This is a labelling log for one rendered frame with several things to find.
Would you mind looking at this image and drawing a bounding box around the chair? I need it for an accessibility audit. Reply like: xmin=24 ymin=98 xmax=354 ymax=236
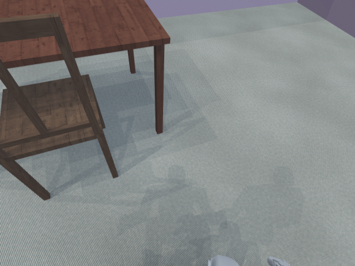
xmin=0 ymin=13 xmax=118 ymax=201

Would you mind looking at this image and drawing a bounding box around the table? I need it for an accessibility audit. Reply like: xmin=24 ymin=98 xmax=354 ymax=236
xmin=0 ymin=0 xmax=170 ymax=134

